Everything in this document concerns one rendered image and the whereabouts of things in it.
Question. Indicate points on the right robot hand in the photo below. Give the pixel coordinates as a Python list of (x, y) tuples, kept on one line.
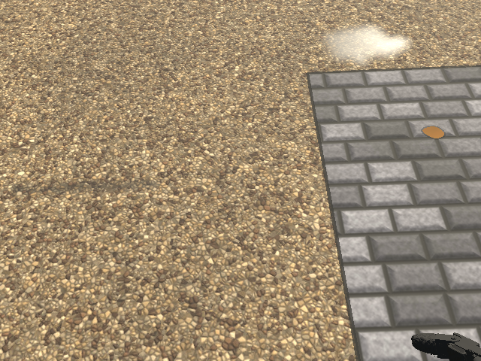
[(454, 347)]

